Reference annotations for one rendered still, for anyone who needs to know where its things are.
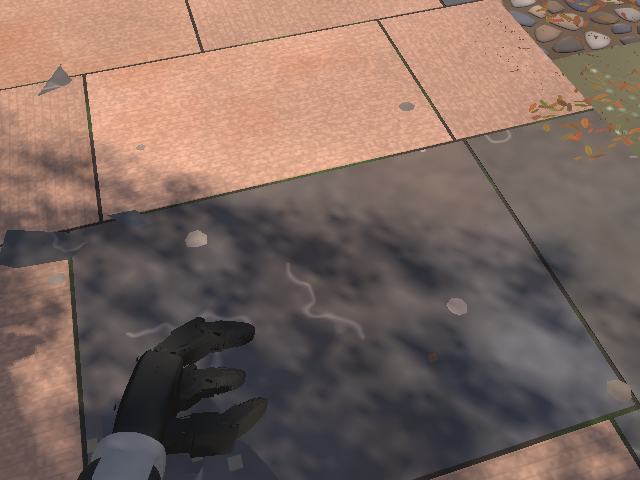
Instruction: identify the left robot hand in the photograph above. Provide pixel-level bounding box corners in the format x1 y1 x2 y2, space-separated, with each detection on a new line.
112 317 268 458

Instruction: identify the robot left forearm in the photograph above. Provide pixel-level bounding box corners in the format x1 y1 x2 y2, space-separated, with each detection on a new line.
77 432 166 480

